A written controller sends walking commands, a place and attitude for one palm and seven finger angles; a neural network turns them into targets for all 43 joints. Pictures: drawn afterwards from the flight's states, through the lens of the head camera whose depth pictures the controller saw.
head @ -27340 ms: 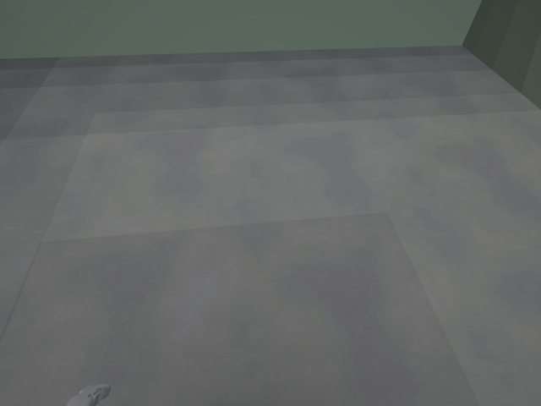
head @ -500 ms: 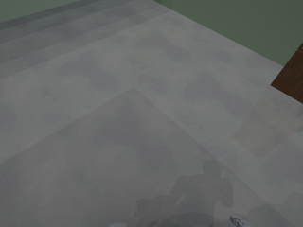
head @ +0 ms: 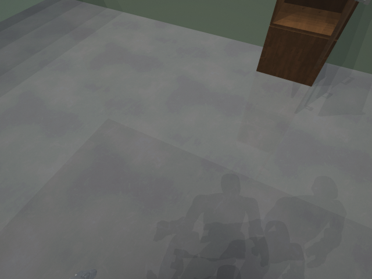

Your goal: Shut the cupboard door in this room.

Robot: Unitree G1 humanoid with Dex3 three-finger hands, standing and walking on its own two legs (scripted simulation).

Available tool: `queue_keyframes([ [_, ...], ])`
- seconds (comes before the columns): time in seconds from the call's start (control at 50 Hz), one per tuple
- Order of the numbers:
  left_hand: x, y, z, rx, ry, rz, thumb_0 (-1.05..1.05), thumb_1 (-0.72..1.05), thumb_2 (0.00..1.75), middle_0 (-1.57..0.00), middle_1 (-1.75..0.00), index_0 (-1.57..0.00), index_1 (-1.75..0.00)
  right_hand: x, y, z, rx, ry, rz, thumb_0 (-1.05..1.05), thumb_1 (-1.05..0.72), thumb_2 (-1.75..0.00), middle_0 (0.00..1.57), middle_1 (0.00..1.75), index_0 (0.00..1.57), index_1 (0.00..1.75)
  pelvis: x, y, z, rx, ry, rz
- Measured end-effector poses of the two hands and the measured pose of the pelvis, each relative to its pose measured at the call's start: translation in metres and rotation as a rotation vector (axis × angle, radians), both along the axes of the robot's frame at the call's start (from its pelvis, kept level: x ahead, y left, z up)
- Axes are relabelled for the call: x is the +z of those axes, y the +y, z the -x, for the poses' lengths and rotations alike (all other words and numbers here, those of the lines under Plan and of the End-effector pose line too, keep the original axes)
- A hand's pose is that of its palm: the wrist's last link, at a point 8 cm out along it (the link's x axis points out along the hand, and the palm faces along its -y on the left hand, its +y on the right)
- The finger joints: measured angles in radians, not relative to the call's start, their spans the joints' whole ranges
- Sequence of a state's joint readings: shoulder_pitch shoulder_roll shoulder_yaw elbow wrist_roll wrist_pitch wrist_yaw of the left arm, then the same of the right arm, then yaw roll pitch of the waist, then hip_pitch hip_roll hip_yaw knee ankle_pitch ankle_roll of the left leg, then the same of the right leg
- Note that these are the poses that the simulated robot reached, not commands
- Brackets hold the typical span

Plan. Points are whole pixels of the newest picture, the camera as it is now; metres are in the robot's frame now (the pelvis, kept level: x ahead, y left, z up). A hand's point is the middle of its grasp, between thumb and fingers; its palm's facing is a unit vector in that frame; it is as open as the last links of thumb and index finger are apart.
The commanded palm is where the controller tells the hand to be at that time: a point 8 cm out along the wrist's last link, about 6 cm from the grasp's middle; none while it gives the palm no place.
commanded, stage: turn or walk to find it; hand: left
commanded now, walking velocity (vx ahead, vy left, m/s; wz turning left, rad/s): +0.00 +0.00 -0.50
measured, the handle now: out of the picture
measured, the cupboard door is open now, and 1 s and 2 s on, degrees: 81 81 81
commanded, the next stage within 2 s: stand and wait in 1.58 s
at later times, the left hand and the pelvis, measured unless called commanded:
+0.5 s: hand out of the picture +0.09 +0.19 -0.16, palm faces -0.14 -0.97 -0.21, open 7.4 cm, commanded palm none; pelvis +0.01 +0.00 +0.01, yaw -12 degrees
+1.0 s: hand (166, 210) +0.31 +0.07 -0.17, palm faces -0.52 -0.84 -0.16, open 7.4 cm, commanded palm none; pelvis +0.15 -0.05 +0.00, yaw -29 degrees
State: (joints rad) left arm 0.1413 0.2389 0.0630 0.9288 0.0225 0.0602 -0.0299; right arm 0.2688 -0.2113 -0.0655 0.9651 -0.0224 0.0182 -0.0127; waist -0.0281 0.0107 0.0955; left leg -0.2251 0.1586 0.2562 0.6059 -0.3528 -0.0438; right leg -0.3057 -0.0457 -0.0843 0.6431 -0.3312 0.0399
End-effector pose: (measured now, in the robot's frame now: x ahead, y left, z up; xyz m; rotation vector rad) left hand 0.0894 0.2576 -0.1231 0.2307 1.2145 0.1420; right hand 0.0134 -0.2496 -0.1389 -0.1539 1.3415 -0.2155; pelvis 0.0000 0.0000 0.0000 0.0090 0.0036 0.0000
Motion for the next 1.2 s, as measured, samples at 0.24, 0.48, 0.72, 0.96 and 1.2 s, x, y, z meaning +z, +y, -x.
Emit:
queue_keyframes([
  [0.24, 0.021, -0.057, -0.030, -0.115, -0.052, -0.006, 0.00, 0.91, 0.90, -0.21, -0.30, -0.20, -0.30, 0.006, -0.041, 0.006, -0.099, -0.029, -0.001, 0.01, -0.91, -0.90, 0.20, 0.30, 0.20, 0.30, 0.013, -0.028, 0.002, -0.110, -0.009, -0.026],
  [0.48, 0.002, -0.029, -0.006, -0.117, 0.035, 0.033, 0.00, 0.91, 0.90, -0.21, -0.30, -0.20, -0.30, 0.029, -0.025, -0.033, -0.098, -0.156, 0.050, 0.01, -0.91, -0.90, 0.20, 0.30, 0.20, 0.30, 0.013, -0.007, -0.008, -0.201, 0.008, 0.010],
  [0.72, -0.005, 0.003, -0.067, -0.234, 0.119, 0.057, 0.01, 0.91, 0.90, -0.20, -0.30, -0.20, -0.29, 0.048, 0.020, -0.003, -0.255, -0.123, 0.097, 0.00, -0.91, -0.90, 0.20, 0.30, 0.20, 0.30, 0.021, 0.019, -0.061, -0.337, 0.010, 0.057],
  [0.96, -0.017, -0.101, -0.214, -0.471, 0.089, 0.072, 0.01, 0.91, 0.90, -0.20, -0.30, -0.19, -0.29, 0.025, 0.071, 0.062, -0.550, 0.197, -0.061, 0.01, -0.91, -0.90, 0.20, 0.30, 0.20, 0.30, 0.006, -0.030, -0.132, -0.484, 0.026, 0.024],
  [1.2, -0.012, -0.253, -0.330, -0.607, -0.070, 0.092, 0.00, 0.91, 0.90, -0.20, -0.30, -0.20, -0.29, -0.001, -0.017, -0.014, -0.668, 0.181, -0.134, 0.01, -0.91, -0.90, 0.20, 0.30, 0.20, 0.30, -0.003, -0.128, -0.206, -0.577, -0.018, 0.000],
])
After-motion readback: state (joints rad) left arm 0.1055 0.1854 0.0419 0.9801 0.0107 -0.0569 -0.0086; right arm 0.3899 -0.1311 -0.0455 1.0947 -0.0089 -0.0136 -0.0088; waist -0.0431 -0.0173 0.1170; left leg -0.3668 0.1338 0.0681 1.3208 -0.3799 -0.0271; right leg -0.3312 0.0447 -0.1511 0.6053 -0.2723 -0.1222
